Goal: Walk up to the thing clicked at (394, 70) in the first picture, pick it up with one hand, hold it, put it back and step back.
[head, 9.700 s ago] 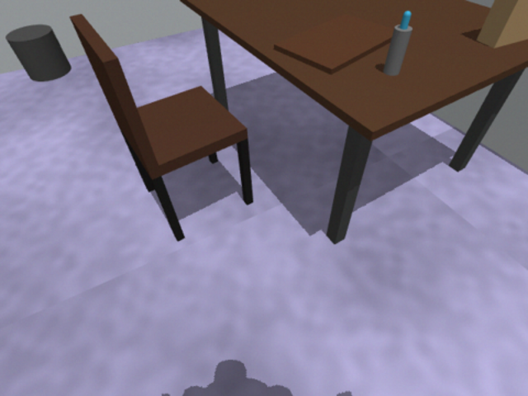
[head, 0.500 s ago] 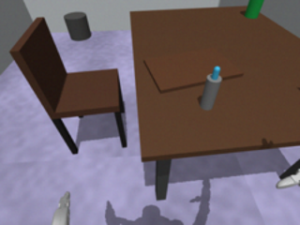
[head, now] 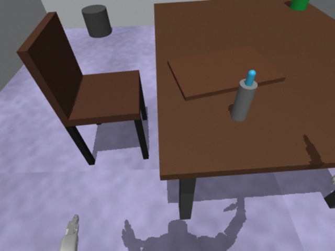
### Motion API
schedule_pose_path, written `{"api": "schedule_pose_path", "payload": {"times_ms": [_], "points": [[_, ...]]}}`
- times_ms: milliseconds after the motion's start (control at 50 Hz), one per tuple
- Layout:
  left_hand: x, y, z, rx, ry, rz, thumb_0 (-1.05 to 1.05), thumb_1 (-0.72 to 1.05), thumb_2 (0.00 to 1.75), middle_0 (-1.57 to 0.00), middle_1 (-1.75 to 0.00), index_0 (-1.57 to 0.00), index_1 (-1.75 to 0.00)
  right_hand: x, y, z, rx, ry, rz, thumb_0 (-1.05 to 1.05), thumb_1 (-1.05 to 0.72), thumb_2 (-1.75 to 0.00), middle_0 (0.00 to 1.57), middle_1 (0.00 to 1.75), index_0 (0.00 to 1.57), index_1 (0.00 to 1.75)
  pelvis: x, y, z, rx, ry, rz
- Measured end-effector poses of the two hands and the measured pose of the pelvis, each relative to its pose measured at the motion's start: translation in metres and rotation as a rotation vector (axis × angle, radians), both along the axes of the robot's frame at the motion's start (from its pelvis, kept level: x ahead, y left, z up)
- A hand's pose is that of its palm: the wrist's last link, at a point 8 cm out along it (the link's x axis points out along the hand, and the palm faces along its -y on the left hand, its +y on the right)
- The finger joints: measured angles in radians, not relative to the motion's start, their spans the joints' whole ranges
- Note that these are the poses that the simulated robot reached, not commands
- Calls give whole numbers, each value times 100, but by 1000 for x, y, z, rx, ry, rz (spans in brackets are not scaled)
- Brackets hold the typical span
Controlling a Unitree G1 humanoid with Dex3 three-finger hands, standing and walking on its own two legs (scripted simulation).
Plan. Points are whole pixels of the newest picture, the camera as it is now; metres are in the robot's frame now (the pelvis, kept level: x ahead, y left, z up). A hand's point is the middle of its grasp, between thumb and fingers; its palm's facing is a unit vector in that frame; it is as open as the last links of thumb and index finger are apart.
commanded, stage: go down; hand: right
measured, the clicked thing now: (244, 95) +0.56 -0.22 +0.05
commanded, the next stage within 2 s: none
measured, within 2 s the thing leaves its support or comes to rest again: neither
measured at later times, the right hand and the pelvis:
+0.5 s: hand out of the picture +0.37 -0.37 +0.13, palm faces +0.17 +0.98 +0.01, open 17.5 cm; pelvis +0.00 +0.00 -0.01, yaw +0 degrees
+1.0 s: hand out of the picture +0.39 -0.39 +0.13, palm faces +0.19 +0.98 +0.01, open 17.5 cm; pelvis +0.00 -0.01 -0.02, yaw +0 degrees
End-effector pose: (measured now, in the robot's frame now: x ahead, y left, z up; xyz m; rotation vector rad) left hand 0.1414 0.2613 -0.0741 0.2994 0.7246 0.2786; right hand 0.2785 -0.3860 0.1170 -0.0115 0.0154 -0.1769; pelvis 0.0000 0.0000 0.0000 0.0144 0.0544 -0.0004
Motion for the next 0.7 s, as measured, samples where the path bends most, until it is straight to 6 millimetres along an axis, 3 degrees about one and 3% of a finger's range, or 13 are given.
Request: {"api": "schedule_pose_path", "payload": {"times_ms": [140, 260, 480, 700], "points": [[9, -11, 2, -5, -36, -27, -1, -53, 4, -6, -6, -6, -6, 6, -10, 7, 4, -4, -1, -1, 53, -4, 4, 5, 5, 6, 0, 1, -1, 3, 10, -12], [4, -7, 2, 11, -38, -25, -1, -53, 4, -7, -6, -6, -6, 23, -20, 14, 11, 4, 5, -1, 54, -5, 4, 5, 5, 6, -2, 1, -4, 4, 37, -13], [-12, 3, 2, 60, -5, -12, -1, -53, 4, -6, -6, -6, -5, 59, -30, 10, 27, 16, 5, -1, 55, -5, 4, 5, 5, 6, -3, -1, -10, 13, 91, 2], [-6, -6, 2, 57, -20, -22, -1, -53, 4, -6, -6, -6, -5, 75, -42, 8, 25, 19, -10, -1, 56, -5, 4, 5, 5, 6, 2, -7, -14, 24, 122, 7]]}}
